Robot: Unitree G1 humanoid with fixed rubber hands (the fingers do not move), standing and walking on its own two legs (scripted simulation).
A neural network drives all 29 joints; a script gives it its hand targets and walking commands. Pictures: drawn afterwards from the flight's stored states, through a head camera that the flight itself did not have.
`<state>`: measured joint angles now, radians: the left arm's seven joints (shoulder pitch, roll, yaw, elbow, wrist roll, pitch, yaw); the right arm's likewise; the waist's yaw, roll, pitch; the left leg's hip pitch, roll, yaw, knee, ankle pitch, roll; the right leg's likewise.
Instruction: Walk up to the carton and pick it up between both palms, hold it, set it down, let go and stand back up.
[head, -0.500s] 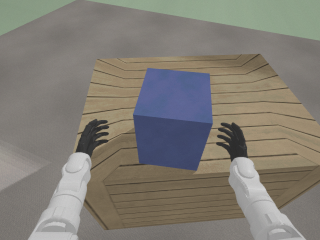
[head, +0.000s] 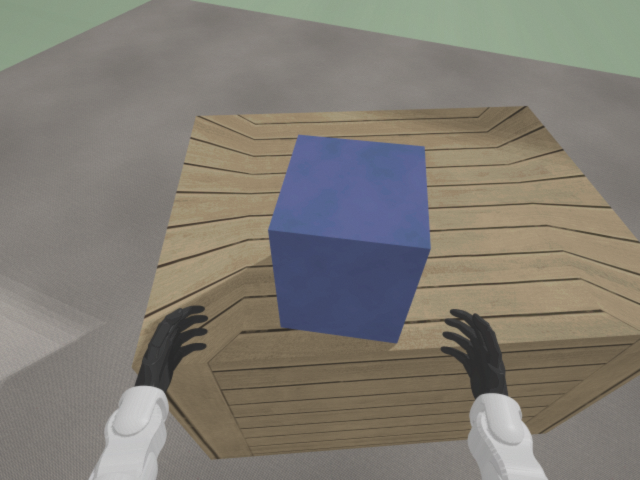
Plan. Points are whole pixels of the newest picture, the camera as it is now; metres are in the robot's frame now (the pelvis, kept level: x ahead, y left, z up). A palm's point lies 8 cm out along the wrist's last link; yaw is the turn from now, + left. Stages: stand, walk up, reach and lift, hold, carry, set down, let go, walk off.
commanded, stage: set down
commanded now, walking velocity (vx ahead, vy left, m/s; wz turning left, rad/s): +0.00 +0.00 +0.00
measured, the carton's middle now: (348, 241) +0.48 +0.00 -0.01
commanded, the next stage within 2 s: let go in 1.02 s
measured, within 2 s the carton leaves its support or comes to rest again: neither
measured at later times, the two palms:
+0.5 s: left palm (168, 414) +0.21 +0.23 -0.05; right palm (508, 424) +0.21 -0.20 -0.04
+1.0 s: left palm (172, 457) +0.17 +0.22 -0.07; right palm (534, 475) +0.16 -0.22 -0.07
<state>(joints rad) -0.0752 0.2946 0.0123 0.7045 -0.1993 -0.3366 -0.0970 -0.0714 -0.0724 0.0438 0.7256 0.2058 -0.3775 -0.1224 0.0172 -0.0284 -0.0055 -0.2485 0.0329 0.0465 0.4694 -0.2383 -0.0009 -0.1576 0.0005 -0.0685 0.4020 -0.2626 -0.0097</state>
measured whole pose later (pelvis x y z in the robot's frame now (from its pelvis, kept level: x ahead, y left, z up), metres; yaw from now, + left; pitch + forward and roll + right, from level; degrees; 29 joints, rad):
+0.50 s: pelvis +0.00 -0.01 +0.00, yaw -1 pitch -2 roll +0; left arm 0.07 0.27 0.02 0.62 -0.11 -0.17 -0.08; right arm 0.06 -0.09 0.03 0.72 0.12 -0.31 -0.08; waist 0.02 -0.04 0.04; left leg -0.14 0.04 0.06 0.41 -0.22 -0.01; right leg -0.08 0.00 -0.05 0.38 -0.26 -0.02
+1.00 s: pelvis +0.00 -0.01 +0.01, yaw -2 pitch -3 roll +0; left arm 0.19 0.23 0.02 0.55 -0.02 0.03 -0.04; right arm 0.16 -0.14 0.00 0.71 0.03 -0.20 -0.02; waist 0.02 -0.03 0.05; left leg -0.10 0.04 0.08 0.35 -0.19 -0.02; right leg -0.04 0.01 -0.04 0.33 -0.23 -0.02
